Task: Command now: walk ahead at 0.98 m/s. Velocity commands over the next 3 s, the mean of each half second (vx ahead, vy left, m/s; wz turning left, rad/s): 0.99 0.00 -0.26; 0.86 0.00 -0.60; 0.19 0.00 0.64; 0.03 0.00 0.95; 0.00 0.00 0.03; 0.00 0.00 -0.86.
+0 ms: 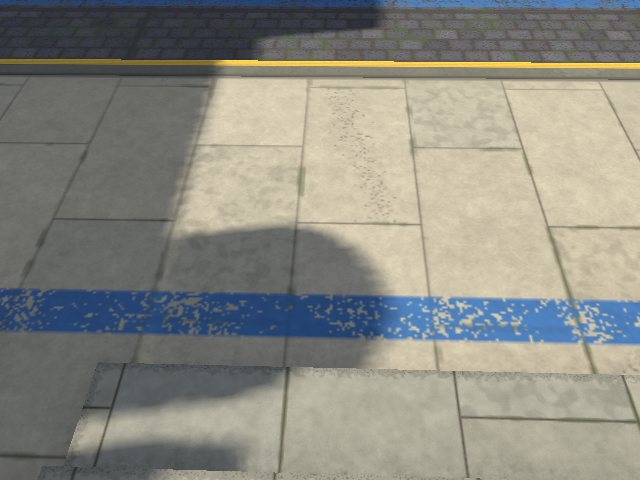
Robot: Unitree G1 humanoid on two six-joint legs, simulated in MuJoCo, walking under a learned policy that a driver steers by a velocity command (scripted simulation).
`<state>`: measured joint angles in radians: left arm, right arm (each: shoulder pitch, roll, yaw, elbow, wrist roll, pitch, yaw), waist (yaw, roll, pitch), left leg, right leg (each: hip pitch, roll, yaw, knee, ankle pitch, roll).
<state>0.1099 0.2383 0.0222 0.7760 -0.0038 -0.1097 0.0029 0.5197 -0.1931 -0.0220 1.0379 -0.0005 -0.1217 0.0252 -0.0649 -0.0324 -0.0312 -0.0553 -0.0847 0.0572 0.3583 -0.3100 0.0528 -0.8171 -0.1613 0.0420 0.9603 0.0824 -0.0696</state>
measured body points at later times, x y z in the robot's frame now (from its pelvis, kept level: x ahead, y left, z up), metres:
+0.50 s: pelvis +0.49 -0.07 -0.11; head +0.50 -0.07 +0.33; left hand +0.45 +0.17 -0.26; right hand +0.67 -0.33 -0.18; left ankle +0.67 +0.08 -0.78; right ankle +0.40 -0.14 -0.84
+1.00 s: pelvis +0.94 -0.14 -0.25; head +0.95 -0.16 +0.20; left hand +1.27 -0.09 -0.29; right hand +0.71 -0.29 -0.38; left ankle +0.85 +0.04 -0.94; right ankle +1.07 -0.33 -0.95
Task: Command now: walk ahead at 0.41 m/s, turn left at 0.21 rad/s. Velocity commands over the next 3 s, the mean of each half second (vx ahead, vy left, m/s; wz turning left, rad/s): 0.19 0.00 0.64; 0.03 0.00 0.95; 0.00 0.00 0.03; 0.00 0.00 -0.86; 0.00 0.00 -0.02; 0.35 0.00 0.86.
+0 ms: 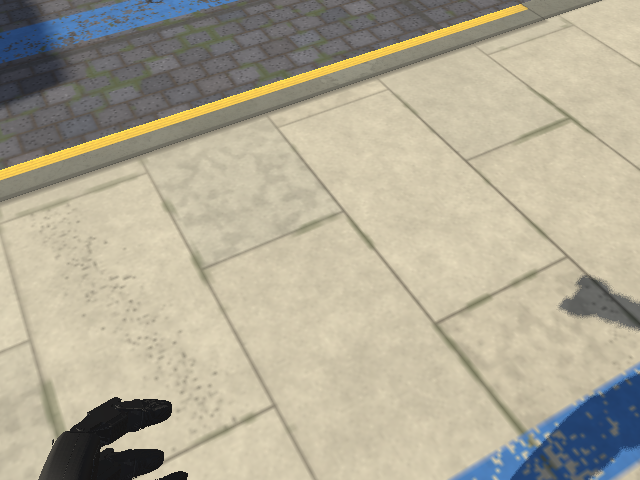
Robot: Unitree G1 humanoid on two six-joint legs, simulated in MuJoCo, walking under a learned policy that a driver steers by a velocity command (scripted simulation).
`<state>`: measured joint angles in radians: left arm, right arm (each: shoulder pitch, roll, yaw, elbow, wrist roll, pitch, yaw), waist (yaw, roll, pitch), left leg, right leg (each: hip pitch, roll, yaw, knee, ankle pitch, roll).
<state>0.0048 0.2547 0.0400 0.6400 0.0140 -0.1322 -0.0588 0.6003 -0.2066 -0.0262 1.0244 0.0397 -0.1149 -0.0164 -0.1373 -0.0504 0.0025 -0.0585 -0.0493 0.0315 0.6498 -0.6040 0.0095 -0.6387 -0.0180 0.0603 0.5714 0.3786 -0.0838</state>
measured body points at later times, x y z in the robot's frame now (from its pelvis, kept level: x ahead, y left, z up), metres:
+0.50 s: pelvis +0.19 +0.05 -0.07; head +0.20 +0.08 +0.37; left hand +0.22 +0.38 -0.19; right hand +0.46 -0.14 -0.14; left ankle +0.22 +0.17 -0.80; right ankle +0.22 -0.09 -0.80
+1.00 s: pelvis +0.25 +0.09 -0.06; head +0.27 +0.13 +0.38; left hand +0.17 +0.42 -0.16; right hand +0.58 +0.01 -0.13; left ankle +0.22 +0.17 -0.80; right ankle +0.40 +0.03 -0.78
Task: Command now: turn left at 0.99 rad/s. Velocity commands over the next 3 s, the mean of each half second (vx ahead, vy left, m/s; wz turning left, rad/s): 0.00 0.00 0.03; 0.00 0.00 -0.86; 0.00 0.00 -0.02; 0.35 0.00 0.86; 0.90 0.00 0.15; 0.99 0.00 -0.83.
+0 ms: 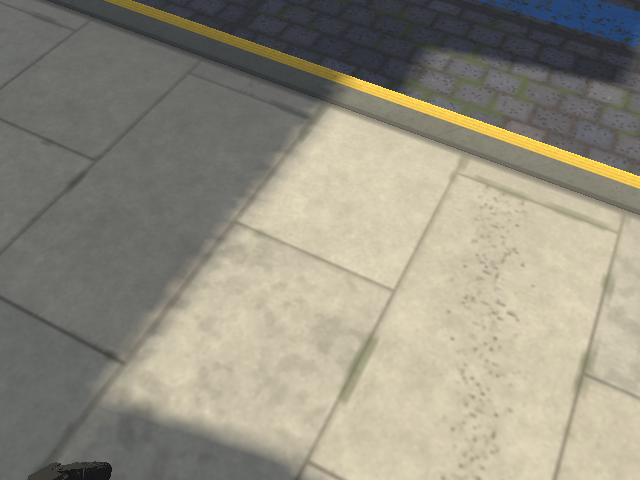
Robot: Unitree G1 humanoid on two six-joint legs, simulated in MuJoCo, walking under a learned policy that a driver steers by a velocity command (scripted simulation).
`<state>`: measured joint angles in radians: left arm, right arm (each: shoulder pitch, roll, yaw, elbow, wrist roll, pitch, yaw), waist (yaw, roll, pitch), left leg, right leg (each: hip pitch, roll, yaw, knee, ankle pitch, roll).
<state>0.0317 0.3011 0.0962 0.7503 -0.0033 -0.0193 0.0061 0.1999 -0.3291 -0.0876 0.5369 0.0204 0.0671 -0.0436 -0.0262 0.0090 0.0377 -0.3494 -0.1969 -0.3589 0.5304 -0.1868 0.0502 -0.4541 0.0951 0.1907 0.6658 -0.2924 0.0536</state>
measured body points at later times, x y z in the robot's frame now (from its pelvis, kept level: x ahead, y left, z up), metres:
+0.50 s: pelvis +0.03 -0.02 +0.00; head +0.08 -0.02 +0.45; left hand +0.17 +0.27 -0.11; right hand +0.20 -0.30 -0.09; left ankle +0.01 +0.10 -0.74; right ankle +0.04 -0.14 -0.71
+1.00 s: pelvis +0.05 -0.09 +0.00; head +0.10 -0.14 +0.45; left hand +0.33 +0.10 -0.08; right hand +0.08 -0.43 -0.10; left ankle +0.12 +0.06 -0.66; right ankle +0.04 -0.17 -0.74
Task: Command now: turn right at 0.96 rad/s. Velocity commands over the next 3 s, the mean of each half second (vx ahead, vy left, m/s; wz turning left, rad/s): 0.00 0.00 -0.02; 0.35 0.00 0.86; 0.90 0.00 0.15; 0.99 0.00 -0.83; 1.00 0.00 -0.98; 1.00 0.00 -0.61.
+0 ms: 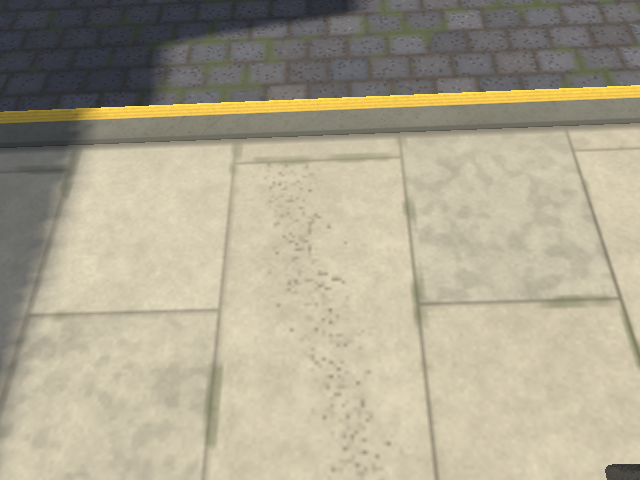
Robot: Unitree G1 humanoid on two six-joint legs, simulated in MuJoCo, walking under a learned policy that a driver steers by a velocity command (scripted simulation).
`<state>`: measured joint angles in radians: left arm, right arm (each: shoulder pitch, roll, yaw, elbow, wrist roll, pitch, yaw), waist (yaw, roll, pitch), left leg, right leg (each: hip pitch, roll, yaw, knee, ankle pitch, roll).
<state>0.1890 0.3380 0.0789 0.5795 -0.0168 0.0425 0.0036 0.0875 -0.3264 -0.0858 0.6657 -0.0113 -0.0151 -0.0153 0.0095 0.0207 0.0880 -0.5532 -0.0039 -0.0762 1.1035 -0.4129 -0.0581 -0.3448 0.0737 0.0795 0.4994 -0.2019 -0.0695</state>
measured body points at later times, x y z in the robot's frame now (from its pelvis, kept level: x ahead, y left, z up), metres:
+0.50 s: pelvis +0.06 +0.01 +0.00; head +0.11 +0.03 +0.45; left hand +0.23 +0.29 -0.09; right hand +0.19 -0.27 -0.10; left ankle +0.09 +0.16 -0.74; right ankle +0.03 -0.10 -0.70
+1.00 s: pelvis +0.15 +0.02 +0.00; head +0.15 +0.01 +0.45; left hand +0.02 +0.28 -0.11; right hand +0.44 -0.13 -0.09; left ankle +0.15 +0.24 -0.64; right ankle +0.08 -0.11 -0.74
